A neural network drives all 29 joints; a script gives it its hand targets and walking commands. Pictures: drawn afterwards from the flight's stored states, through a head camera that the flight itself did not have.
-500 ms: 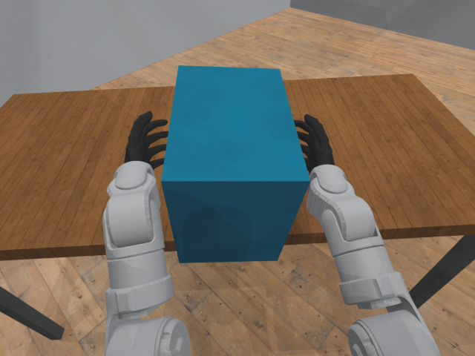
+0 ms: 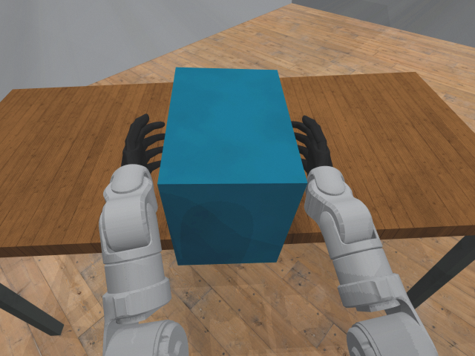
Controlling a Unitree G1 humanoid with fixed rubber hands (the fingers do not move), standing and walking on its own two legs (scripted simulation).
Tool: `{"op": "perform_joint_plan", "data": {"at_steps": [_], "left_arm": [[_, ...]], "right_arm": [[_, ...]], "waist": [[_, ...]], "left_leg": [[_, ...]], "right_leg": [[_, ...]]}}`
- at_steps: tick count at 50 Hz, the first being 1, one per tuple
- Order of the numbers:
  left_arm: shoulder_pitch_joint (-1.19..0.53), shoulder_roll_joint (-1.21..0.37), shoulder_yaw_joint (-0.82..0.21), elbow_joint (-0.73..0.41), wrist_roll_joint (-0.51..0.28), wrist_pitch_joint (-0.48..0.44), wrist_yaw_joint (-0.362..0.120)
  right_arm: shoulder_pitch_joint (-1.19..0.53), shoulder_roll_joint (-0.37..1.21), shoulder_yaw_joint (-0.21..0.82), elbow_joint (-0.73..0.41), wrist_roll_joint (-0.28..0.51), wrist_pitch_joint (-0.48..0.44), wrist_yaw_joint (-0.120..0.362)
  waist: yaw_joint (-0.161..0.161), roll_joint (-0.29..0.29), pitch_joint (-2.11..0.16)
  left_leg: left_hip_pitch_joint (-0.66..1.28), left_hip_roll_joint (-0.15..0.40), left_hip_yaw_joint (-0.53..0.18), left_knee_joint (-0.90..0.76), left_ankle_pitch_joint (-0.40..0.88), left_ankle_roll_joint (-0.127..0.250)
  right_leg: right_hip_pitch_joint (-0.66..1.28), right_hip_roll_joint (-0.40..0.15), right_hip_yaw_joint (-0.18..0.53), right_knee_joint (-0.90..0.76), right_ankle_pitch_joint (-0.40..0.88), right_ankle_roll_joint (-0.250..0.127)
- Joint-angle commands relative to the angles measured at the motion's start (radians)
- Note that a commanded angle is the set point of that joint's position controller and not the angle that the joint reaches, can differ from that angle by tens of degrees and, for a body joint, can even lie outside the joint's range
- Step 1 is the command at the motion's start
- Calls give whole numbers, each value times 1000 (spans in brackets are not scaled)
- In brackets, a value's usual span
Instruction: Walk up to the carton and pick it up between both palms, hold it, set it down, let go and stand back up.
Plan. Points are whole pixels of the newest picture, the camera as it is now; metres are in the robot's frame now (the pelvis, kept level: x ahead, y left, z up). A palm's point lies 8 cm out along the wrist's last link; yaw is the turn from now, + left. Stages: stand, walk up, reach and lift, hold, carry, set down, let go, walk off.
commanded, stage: hold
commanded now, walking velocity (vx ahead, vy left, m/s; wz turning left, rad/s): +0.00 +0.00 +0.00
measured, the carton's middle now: (227, 167) +0.40 +0.02 +0.10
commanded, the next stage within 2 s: none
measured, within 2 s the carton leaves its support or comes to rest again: neither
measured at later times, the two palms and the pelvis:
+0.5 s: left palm (137, 165) +0.34 +0.15 +0.19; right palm (318, 165) +0.35 -0.13 +0.15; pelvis +0.00 +0.00 +0.00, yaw +0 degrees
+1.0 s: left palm (137, 160) +0.35 +0.15 +0.19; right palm (316, 160) +0.36 -0.13 +0.16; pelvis +0.00 +0.00 +0.00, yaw +0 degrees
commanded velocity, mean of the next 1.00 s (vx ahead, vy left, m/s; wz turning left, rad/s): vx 0.00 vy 0.00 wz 0.00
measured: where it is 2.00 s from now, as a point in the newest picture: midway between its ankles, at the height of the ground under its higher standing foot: outside the picture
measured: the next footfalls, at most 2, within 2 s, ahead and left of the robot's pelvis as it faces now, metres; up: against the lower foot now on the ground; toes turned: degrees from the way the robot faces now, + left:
none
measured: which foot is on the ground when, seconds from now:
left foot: down 0.00-1.00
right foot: down 0.00-1.00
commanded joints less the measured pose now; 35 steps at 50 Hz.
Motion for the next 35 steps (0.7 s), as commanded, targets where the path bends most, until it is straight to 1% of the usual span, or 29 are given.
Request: {"op": "perform_joint_plan", "data": {"at_steps": [1, 2, 3, 4, 5, 6, 8, 9, 10, 12, 13, 14, 16, 18, 19, 21, 22, 23, 24, 25, 26, 27, 28, 29, 30, 31, 33, 34, 35], "left_arm": [[-501, -335, -399, -67, -172, -36, -130], [-492, -320, -385, -62, -158, -34, -131], [-481, -326, -383, -51, -161, -33, -132], [-470, -315, -367, -32, -146, -29, -130], [-472, -306, -341, -23, -139, -26, -130], [-454, -308, -325, -1, -130, -18, -133], [-422, -302, -325, -26, -130, -6, -138], [-439, -305, -328, -42, -137, -6, -139], [-429, -304, -336, -50, -145, -3, -139], [-445, -333, -376, -120, -168, -3, -132], [-442, -333, -380, -131, -168, -3, -130], [-444, -335, -387, -143, -163, -1, -128], [-447, -314, -374, -95, -161, 1, -130], [-452, -314, -392, -106, -162, -1, -131], [-462, -292, -351, -49, -149, -3, -138], [-483, -311, -361, -56, -162, -16, -137], [-494, -308, -354, -49, -152, -21, -136], [-477, -321, -355, -38, -151, -21, -137], [-484, -311, -347, -50, -147, -22, -137], [-460, -317, -344, -57, -154, -21, -134], [-473, -309, -340, -40, -148, -20, -138], [-447, -316, -344, -31, -146, -16, -140], [-453, -303, -334, -43, -140, -15, -141], [-445, -299, -329, -21, -133, -13, -144], [-472, -285, -321, -27, -131, -16, -146], [-477, -290, -332, -42, -142, -17, -147], [-476, -313, -334, -46, -143, -22, -142], [-478, -315, -333, -59, -152, -24, -139], [-456, -330, -353, -77, -159, -25, -135]], "right_arm": [[-536, 355, 269, -187, 69, -49, 90], [-525, 347, 257, -165, 60, -47, 91], [-532, 342, 259, -186, 60, -48, 91], [-528, 335, 249, -162, 57, -44, 92], [-532, 333, 253, -147, 55, -44, 92], [-526, 326, 236, -138, 54, -41, 90], [-492, 316, 241, -146, 65, -34, 88], [-520, 330, 255, -157, 66, -35, 88], [-523, 336, 279, -186, 87, -33, 86], [-543, 352, 313, -242, 112, -34, 85], [-542, 355, 313, -238, 114, -35, 85], [-517, 347, 313, -237, 108, -36, 84], [-537, 331, 292, -222, 92, -39, 86], [-512, 336, 283, -205, 84, -37, 90], [-515, 319, 261, -165, 60, -34, 91], [-548, 331, 250, -204, 62, -43, 90], [-546, 338, 244, -183, 58, -44, 91], [-553, 335, 248, -199, 57, -45, 89], [-533, 333, 231, -174, 51, -42, 91], [-524, 348, 254, -192, 62, -40, 92], [-544, 347, 260, -181, 65, -41, 92], [-525, 338, 257, -174, 60, -37, 88], [-516, 335, 250, -150, 62, -33, 88], [-511, 329, 247, -137, 57, -31, 87], [-531, 332, 254, -141, 63, -32, 87], [-525, 339, 263, -146, 68, -31, 87], [-546, 345, 261, -171, 65, -34, 88], [-550, 353, 277, -192, 80, -40, 89], [-544, 360, 293, -216, 86, -41, 87]], "waist": [[-15, 17, -343], [-14, 25, -323], [-1, 24, -324], [-3, 26, -299], [11, -1, -281], [6, 1, -258], [9, 14, -265], [12, -7, -276], [25, -9, -310], [12, 4, -365], [8, -8, -371], [-4, 4, -367], [7, -10, -327], [-12, 4, -305], [4, -20, -270], [-4, -25, -290], [-3, -18, -273], [0, -14, -290], [0, 5, -285], [5, -15, -303], [24, -4, -298], [3, 16, -309], [8, 2, -290], [11, 9, -281], [19, -11, -259], [10, -10, -281], [11, -25, -301], [24, -19, -315], [14, -22, -348]], "left_leg": [[180, 1, -9, 36, 185, 22], [176, 0, -7, 32, 162, 20], [170, 3, -5, 33, 159, 23], [163, 3, -2, 28, 145, 26], [164, 7, -5, 25, 142, 33], [162, 1, 3, 21, 136, 36], [166, -2, 1, 24, 168, 25], [164, -3, -1, 23, 188, 34], [169, -6, 1, 24, 229, 33], [193, -2, -6, 32, 280, 27], [221, 0, -9, 35, 320, 24], [216, -5, -3, 42, 323, 13], [210, 3, -9, 37, 267, 17], [205, -1, -7, 32, 220, 22], [165, 1, 1, 23, 141, 28], [142, 9, -5, 11, 105, 38], [138, 2, 4, 5, 82, 40], [143, 4, -5, 6, 96, 38], [148, 4, -4, 7, 115, 35], [157, 1, -5, 14, 136, 42], [147, -3, -5, 10, 140, 45], [158, -4, -3, 15, 149, 34], [161, -1, -2, 11, 154, 35], [158, -2, -2, 10, 155, 33], [140, 1, -2, 11, 142, 36], [145, -5, 6, 11, 150, 40], [124, 4, 0, 3, 164, 37], [137, 1, 1, 8, 188, 39], [162, -3, -2, 13, 214, 39]], "right_leg": [[-65, 7, -19, 53, 176, 67], [-61, 9, -25, 45, 150, 63], [-67, 8, -28, 41, 145, 65], [-60, 5, -25, 40, 131, 67], [-58, 8, -25, 43, 135, 69], [-59, 9, -25, 39, 140, 76], [-26, 6, -14, 39, 163, 65], [-21, 6, -18, 42, 198, 67], [11, 7, -14, 52, 258, 69], [37, 13, -14, 64, 290, 71], [28, 17, -16, 67, 328, 71], [21, 15, -15, 68, 319, 69], [-13, 11, -18, 54, 249, 71], [-39, 9, -15, 47, 201, 74], [-39, 2, -19, 39, 144, 75], [-36, 2, -18, 42, 116, 77], [-47, -3, -15, 43, 108, 80], [-35, -2, -18, 42, 122, 71], [-41, -1, -14, 39, 130, 68], [-35, -3, -8, 44, 155, 69], [-23, -7, -9, 46, 171, 69], [-9, -3, -15, 47, 175, 73], [-18, 0, -14, 38, 169, 71], [-14, 4, -17, 38, 167, 69], [-19, 1, -16, 39, 161, 72], [-11, -1, -15, 43, 175, 78], [11, -2, -16, 52, 196, 71], [15, -5, -9, 57, 229, 72], [32, -2, -4, 64, 261, 74]]}}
